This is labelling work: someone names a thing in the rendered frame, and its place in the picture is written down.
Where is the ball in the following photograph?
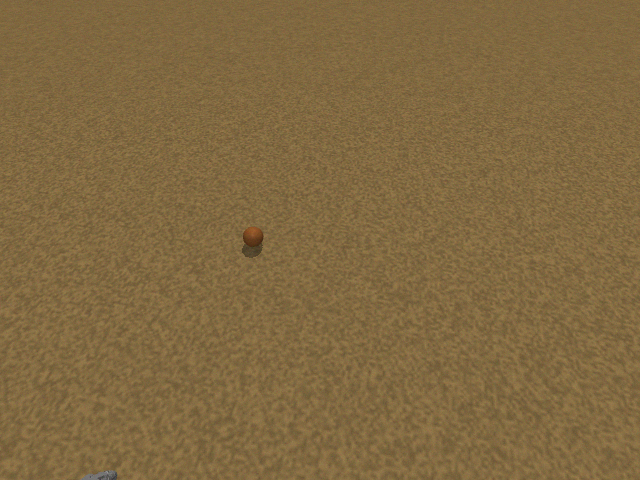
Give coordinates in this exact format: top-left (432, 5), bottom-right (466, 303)
top-left (243, 227), bottom-right (263, 247)

